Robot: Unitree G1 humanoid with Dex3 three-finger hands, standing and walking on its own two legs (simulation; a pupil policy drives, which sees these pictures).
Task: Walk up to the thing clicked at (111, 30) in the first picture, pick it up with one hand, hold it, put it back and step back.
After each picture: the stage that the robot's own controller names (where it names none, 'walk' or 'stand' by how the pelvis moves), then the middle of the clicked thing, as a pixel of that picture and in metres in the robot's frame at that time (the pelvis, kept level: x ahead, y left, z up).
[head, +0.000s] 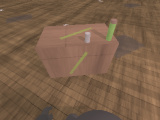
stand; (111, 30) +1.00 -0.19 +0.03
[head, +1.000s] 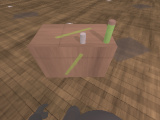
rise first; (109, 32) +0.90 -0.11 +0.06
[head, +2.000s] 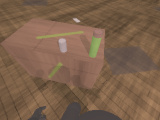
rise first; (95, 44) +0.59 +0.06 +0.06
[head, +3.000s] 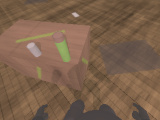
stand; (63, 48) +0.47 +0.26 +0.06
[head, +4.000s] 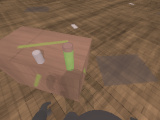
stand; (69, 58) +0.44 +0.20 +0.04
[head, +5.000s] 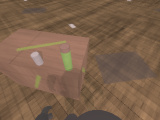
stand; (66, 58) +0.45 +0.21 +0.03
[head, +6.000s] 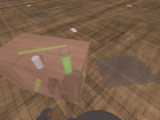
stand; (66, 62) +0.43 +0.21 +0.03
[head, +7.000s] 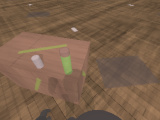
stand; (66, 62) +0.43 +0.22 +0.03
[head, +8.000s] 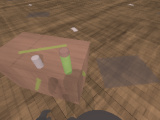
stand; (66, 62) +0.43 +0.22 +0.03
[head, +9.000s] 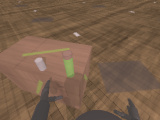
rise first; (69, 65) +0.42 +0.21 +0.03
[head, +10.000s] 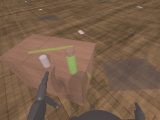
go down; (71, 62) +0.44 +0.20 +0.03
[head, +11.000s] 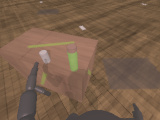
go down; (73, 59) +0.45 +0.19 +0.04
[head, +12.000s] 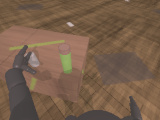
go down; (66, 60) +0.42 +0.18 +0.06
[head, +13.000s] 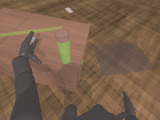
close in; (64, 49) +0.45 +0.18 +0.09
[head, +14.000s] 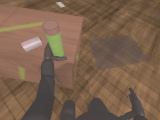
close; (56, 44) +0.47 +0.20 +0.12
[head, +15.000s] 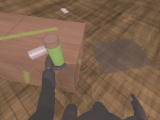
lift; (56, 54) +0.41 +0.21 +0.10
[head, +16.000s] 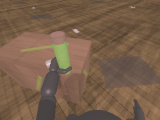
lift; (62, 55) +0.34 +0.18 +0.21
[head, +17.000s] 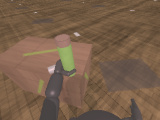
hold; (67, 58) +0.33 +0.16 +0.21
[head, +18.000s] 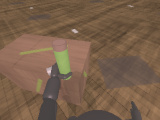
hold; (63, 61) +0.33 +0.18 +0.17
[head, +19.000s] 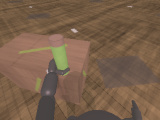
crouch; (60, 57) +0.34 +0.20 +0.19
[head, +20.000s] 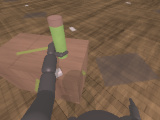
lower; (59, 40) +0.44 +0.20 +0.24
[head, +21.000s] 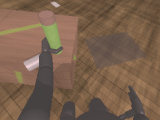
lower; (53, 36) +0.51 +0.19 +0.14
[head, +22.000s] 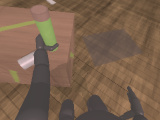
lower; (47, 33) +0.52 +0.20 +0.15
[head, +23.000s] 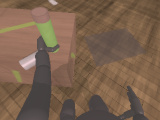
lower; (48, 34) +0.52 +0.20 +0.15
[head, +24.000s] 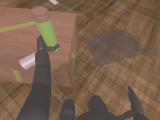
lower; (48, 34) +0.52 +0.20 +0.15
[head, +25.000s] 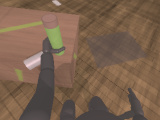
open; (55, 38) +0.51 +0.19 +0.12
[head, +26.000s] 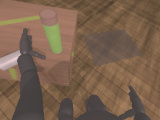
rise; (53, 36) +0.50 +0.19 +0.12
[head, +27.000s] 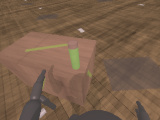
sink last; (74, 56) +0.47 +0.17 +0.08
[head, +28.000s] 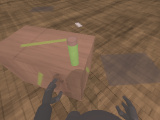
stand; (73, 52) +0.48 +0.17 +0.07
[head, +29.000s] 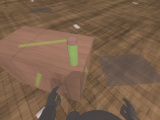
stand; (73, 52) +0.49 +0.17 +0.08
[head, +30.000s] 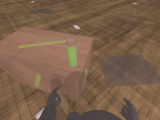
stand; (72, 53) +0.48 +0.17 +0.08
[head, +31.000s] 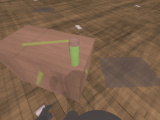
stand; (74, 53) +0.49 +0.17 +0.06
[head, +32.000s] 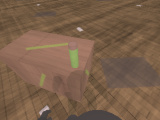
walk; (74, 56) +0.50 +0.18 +0.03
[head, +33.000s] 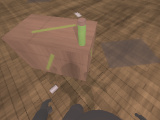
walk; (81, 33) +0.71 +0.16 +0.04
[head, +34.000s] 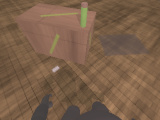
walk; (83, 15) +1.04 +0.14 +0.05
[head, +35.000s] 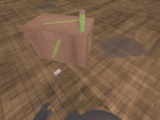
stand; (82, 21) +1.08 +0.19 +0.04
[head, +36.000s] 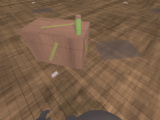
stand; (78, 25) +1.09 +0.22 +0.02
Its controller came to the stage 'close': yes
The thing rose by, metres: 0.20
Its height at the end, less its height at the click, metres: +0.00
